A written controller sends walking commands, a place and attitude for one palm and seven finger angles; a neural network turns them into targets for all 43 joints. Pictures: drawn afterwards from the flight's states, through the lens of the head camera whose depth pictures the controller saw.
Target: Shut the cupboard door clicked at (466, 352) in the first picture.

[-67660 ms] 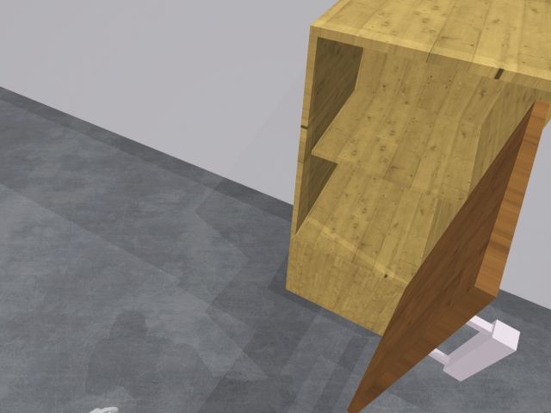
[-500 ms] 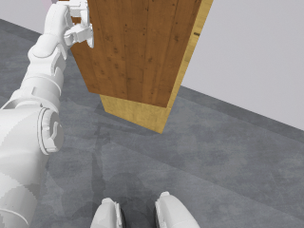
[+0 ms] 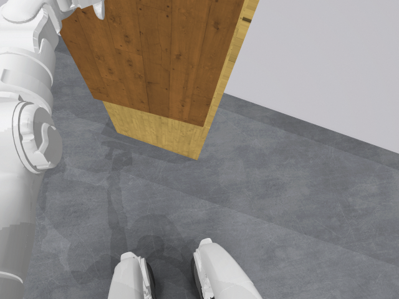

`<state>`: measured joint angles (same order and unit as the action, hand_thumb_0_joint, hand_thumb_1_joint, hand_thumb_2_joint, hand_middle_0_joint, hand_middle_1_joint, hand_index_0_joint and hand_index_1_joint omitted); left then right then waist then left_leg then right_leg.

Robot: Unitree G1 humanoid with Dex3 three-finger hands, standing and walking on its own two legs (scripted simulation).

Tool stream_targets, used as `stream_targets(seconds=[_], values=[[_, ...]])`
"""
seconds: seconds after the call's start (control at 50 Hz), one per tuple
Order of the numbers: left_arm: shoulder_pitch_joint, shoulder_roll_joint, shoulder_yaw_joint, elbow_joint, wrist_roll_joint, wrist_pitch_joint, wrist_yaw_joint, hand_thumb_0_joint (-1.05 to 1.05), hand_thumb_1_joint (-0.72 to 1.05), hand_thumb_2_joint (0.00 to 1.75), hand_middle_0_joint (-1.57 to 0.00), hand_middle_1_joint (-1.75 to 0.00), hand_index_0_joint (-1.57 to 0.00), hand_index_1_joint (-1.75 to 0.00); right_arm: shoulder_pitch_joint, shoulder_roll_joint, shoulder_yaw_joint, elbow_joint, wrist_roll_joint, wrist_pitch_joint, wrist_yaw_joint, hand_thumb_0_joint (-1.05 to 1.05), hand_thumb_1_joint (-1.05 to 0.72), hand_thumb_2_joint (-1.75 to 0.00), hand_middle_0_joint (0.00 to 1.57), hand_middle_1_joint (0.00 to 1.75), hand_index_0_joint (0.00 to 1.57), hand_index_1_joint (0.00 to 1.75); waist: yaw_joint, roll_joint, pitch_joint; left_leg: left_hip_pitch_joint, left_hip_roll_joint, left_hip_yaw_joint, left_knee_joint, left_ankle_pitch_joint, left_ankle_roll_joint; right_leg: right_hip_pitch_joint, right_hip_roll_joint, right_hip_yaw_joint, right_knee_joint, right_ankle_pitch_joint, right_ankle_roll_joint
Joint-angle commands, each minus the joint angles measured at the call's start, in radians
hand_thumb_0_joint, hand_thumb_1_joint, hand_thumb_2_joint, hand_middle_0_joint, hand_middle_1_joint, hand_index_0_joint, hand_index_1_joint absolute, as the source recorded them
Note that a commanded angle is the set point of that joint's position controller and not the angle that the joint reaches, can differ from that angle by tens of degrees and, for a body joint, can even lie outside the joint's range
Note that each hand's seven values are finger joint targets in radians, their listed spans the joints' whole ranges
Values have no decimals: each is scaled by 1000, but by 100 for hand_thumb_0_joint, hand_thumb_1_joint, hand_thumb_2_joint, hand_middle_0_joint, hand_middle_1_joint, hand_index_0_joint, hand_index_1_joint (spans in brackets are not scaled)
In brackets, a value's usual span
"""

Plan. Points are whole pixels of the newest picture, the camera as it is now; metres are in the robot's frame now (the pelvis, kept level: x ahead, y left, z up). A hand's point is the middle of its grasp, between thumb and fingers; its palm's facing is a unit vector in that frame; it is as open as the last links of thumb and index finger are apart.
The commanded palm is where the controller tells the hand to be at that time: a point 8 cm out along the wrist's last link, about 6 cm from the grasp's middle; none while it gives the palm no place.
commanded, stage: pull the fist back off the door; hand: left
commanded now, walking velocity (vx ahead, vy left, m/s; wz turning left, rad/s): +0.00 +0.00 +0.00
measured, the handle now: out of the picture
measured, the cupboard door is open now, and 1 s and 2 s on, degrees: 5 2 2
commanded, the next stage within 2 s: draw the hand back to the body in 0.90 s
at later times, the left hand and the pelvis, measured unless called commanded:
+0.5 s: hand out of the picture +0.58 +0.03 +0.15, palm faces +0.04 -1.00 -0.03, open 3.1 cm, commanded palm +0.54 +0.08 +0.14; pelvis +0.02 -0.01 +0.03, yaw +0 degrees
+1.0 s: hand (115, 39) +0.50 +0.03 +0.15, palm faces +0.02 -1.00 -0.04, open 3.1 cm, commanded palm +0.49 +0.08 +0.14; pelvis +0.01 -0.01 +0.04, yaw +2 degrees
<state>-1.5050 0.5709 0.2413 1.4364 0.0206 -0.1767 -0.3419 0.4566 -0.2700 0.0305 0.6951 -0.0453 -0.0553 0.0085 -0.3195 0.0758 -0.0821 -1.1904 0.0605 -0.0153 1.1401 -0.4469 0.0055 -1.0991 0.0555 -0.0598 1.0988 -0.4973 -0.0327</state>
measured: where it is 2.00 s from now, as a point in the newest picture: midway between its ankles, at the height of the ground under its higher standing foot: (177, 296)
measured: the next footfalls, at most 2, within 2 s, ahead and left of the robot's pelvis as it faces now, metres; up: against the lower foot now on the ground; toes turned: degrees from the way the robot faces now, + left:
none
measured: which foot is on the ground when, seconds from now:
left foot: down 0.00-1.00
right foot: down 0.00-1.00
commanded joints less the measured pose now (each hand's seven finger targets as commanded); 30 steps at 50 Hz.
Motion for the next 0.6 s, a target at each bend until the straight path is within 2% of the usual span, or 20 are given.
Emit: stream_targets(seconds=[0.0,0.02,0.04,0.06,0.1,0.12,0.14,0.16,0.2,0.22,0.24,0.26,0.34,0.38,0.42,0.44,0.46,0.48,0.52,0.58], values=[[-616,115,0,-209,-13,-46,-8,0,90,90,-130,-150,-130,-150,260,-191,-69,14,-5,-14,-19,0,-90,-90,20,30,20,30,-89,128,-597,538,-42,-51,-15,396,61,114,27,27,-158,388,8],[-593,114,188,-243,-93,-28,189,0,90,90,-130,-150,-130,-150,291,-160,-52,-26,-19,-25,-1,0,-90,-90,20,30,20,30,-31,198,-624,517,-26,-66,-31,406,46,149,11,40,-169,395,5],[-525,70,163,-219,-63,-20,291,0,90,90,-130,-150,-130,-150,303,-158,-52,-33,-28,-28,19,0,-90,-90,20,30,20,30,-23,172,-671,530,-23,-74,-42,437,37,161,13,31,-148,403,15],[-503,22,174,-248,-54,-24,378,0,90,90,-130,-150,-130,-150,312,-158,-62,-38,-43,-25,39,0,-90,-90,20,30,20,30,-24,136,-683,541,-21,-78,-42,452,34,151,12,19,-144,409,23],[-503,-36,155,-333,20,-69,546,0,90,90,-130,-150,-130,-150,314,-148,-71,-42,-72,-19,79,0,-90,-90,20,30,20,30,-13,168,-681,556,-27,-65,-43,461,26,141,8,16,-148,414,26],[-494,-46,135,-339,78,-102,603,0,90,90,-130,-150,-130,-150,322,-149,-78,-33,-85,-17,96,0,-90,-90,20,30,20,30,-23,135,-680,563,-27,-72,-40,481,27,127,10,9,-144,421,28],[-478,-62,94,-354,123,-125,628,0,90,90,-130,-150,-130,-150,324,-154,-87,-31,-89,-8,110,0,-90,-90,20,30,20,30,-24,137,-688,577,-27,-69,-50,479,24,135,10,8,-149,418,28],[-481,-68,65,-376,147,-143,630,0,90,90,-130,-150,-130,-150,322,-156,-95,-33,-88,1,118,0,-90,-90,20,30,20,30,-23,152,-700,603,-30,-63,-63,473,23,152,10,11,-160,417,27],[-490,-91,21,-380,148,-156,603,0,90,90,-130,-150,-130,-150,315,-159,-102,-31,-76,18,122,0,-90,-90,20,30,20,30,-24,154,-705,635,-38,-56,-93,448,22,198,11,16,-187,422,22],[-495,-79,37,-376,128,-154,585,0,90,90,-130,-150,-130,-150,317,-163,-103,-29,-72,25,117,0,-90,-90,20,30,20,30,-25,138,-706,640,-43,-54,-101,456,26,223,13,19,-197,442,22],[-459,-43,70,-361,108,-149,570,0,90,90,-130,-150,-130,-150,310,-165,-102,-35,-62,33,111,0,-90,-90,20,30,20,30,-2,116,-710,624,-47,-44,-118,435,26,274,13,25,-208,450,22],[-448,-34,80,-373,89,-148,557,0,90,90,-130,-150,-130,-150,304,-163,-99,-44,-56,39,106,0,-90,-90,20,30,20,30,4,108,-716,621,-50,-39,-134,429,28,313,12,28,-216,468,23],[-316,-89,88,-420,43,-195,550,0,90,90,-130,-150,-130,-150,286,-143,-98,-58,-50,39,100,0,-90,-90,20,30,20,30,46,78,-688,661,-54,-23,-169,490,23,381,14,26,-234,554,22],[-200,-144,67,-391,37,-214,553,0,90,90,-130,-150,-130,-150,273,-137,-101,-63,-48,40,107,0,-90,-90,20,30,20,30,58,15,-611,619,-61,-6,-188,460,26,411,14,28,-255,563,27],[-90,-153,77,-351,34,-221,553,0,90,90,-130,-150,-130,-150,269,-139,-104,-66,-43,47,105,0,-90,-90,20,30,20,30,77,-42,-556,582,-67,7,-208,437,29,455,10,37,-271,586,28],[-87,-182,54,-365,31,-224,550,0,90,90,-130,-150,-130,-150,258,-136,-104,-71,-40,49,107,0,-90,-90,20,30,20,30,71,-53,-529,573,-70,15,-218,433,31,464,7,39,-279,606,32],[-32,-173,71,-348,27,-222,548,0,90,90,-130,-150,-130,-150,251,-136,-107,-74,-37,54,106,0,-90,-90,20,30,20,30,89,-86,-508,550,-75,22,-223,413,32,492,6,46,-287,615,33],[-19,-183,61,-361,19,-224,543,0,90,90,-130,-150,-130,-150,242,-136,-106,-80,-33,58,104,0,-90,-90,20,30,20,30,87,-101,-490,540,-78,28,-235,400,33,513,2,50,-296,626,36],[-11,-241,18,-413,5,-241,532,0,90,90,-130,-150,-130,-150,220,-129,-111,-88,-27,60,100,0,-90,-90,20,30,20,30,92,-89,-485,579,-83,35,-243,406,34,517,0,54,-303,643,34],[27,-269,-1,-488,-17,-280,519,0,90,90,-130,-150,-130,-150,184,-121,-115,-92,-18,58,95,0,-90,-90,20,30,20,30,118,-63,-499,626,-83,36,-248,421,29,523,-3,56,-302,650,32]])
